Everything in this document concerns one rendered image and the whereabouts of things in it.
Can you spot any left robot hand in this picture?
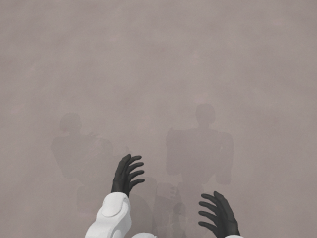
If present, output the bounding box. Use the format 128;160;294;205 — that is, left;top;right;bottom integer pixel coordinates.
111;154;145;198

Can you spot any left robot forearm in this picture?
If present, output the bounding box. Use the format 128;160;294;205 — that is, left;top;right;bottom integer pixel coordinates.
85;192;132;238

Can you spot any right robot hand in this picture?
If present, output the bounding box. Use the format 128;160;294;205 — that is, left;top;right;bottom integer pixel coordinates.
198;191;240;238

